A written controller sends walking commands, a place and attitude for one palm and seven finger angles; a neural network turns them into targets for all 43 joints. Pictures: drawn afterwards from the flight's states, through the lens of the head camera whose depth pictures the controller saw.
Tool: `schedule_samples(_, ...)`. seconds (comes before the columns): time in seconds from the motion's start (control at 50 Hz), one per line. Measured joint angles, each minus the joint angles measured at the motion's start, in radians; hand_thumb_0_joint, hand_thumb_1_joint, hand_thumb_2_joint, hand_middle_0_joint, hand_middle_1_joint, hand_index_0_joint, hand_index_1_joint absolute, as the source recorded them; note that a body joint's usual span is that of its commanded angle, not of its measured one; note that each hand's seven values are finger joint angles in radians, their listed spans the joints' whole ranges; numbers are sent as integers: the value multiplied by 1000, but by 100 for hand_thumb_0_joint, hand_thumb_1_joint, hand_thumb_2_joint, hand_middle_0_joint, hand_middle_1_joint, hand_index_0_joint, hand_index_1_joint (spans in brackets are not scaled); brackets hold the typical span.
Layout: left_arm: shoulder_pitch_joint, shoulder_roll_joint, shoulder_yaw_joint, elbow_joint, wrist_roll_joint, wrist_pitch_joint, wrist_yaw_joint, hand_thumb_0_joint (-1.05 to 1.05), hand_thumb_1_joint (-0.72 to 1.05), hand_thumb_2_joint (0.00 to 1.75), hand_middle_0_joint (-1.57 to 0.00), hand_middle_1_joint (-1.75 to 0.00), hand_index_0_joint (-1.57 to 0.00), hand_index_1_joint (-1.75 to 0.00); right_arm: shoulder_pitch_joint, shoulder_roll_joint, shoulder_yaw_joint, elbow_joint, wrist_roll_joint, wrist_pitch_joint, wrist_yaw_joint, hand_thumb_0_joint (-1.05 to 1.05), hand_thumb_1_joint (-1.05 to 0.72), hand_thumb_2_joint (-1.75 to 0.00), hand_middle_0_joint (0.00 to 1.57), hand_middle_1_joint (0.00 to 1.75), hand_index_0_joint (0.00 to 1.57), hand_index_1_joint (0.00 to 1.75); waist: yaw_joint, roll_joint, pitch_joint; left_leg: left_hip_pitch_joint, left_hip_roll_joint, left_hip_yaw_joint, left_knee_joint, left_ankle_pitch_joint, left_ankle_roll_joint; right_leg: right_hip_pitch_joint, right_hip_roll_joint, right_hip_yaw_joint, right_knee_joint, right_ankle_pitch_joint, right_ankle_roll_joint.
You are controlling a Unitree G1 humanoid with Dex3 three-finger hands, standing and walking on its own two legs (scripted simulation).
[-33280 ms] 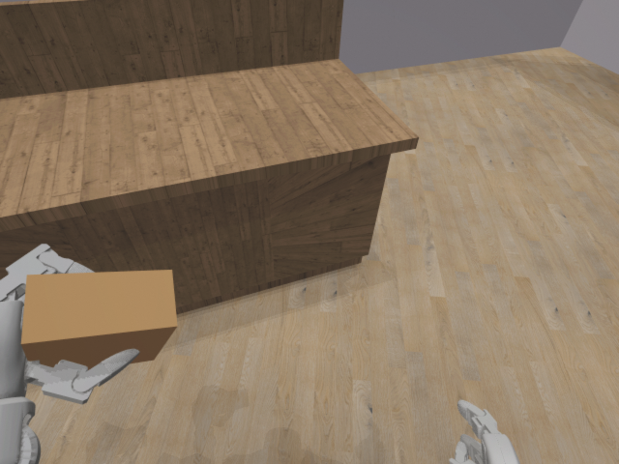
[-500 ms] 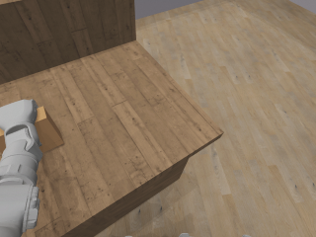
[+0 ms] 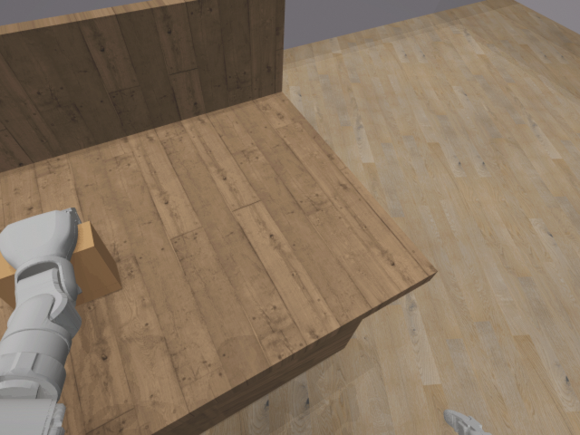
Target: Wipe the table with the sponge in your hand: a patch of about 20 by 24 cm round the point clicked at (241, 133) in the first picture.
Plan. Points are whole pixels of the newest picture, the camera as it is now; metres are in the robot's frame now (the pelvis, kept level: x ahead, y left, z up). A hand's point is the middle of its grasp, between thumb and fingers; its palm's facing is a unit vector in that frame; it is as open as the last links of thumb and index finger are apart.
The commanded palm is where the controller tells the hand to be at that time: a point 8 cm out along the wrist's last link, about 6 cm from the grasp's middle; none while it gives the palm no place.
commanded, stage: wipe back along the first lane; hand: left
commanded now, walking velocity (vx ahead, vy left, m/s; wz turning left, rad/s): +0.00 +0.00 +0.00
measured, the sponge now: (65, 279) +0.34 +0.37 -0.05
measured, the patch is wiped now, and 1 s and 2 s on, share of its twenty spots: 1.00 1.00 1.00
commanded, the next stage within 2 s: none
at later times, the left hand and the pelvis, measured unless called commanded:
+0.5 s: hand (62, 287) +0.31 +0.34 -0.01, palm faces -0.10 -0.01 -0.99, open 9.8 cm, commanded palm +0.27 +0.31 +0.02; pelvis -0.01 -0.01 +0.00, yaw +0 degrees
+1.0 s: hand (68, 313) +0.27 +0.32 -0.01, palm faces -0.08 -0.04 -1.00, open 9.8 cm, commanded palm +0.23 +0.28 +0.02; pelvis +0.01 -0.01 +0.00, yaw +1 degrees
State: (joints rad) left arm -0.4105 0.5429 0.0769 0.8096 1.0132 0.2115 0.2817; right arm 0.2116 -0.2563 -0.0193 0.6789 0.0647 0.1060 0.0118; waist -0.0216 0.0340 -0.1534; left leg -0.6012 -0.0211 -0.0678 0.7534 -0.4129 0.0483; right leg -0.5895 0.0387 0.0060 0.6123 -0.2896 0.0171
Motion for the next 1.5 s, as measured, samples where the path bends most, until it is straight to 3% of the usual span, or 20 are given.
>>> schedule_samples(0.72, 231, -90, -90, -250, -34, 127, 22, -1, -45, 108, -70, -143, -71, -146, -37, -2, 16, -31, 11, -7, -20, 1, -90, -90, 20, 30, 20, 30, 39, 18, -6, 67, -2, -4, -7, -3, -11, 55, -3, -6, 23, -20, -9)
schedule_samples(0.96, 356, -116, -97, -380, -43, 139, 17, -1, -45, 108, -70, -143, -71, -147, -63, 1, 20, -43, 10, -15, -18, 1, -90, -90, 20, 30, 20, 30, 54, 25, -13, 109, 0, -4, -25, -12, -13, 92, -1, -5, 12, -31, -11)
schedule_samples(1.16, 476, -153, -128, -507, -37, 167, 35, 0, -44, 107, -70, -143, -70, -147, -83, 3, 16, -54, 9, -23, -8, 1, -90, -90, 20, 30, 20, 30, 69, 30, -16, 143, -3, -1, -33, -17, -10, 124, -5, -2, 9, -39, -8)
schedule_samples(1.5, 566, -197, -202, -611, -13, 230, 46, 1, -44, 107, -69, -144, -70, -147, -106, 24, 33, -72, 10, -18, -3, 1, -90, -90, 20, 30, 20, 30, 92, 33, -8, 175, -9, 5, -28, -18, -9, 148, -10, 3, 30, -47, -11)
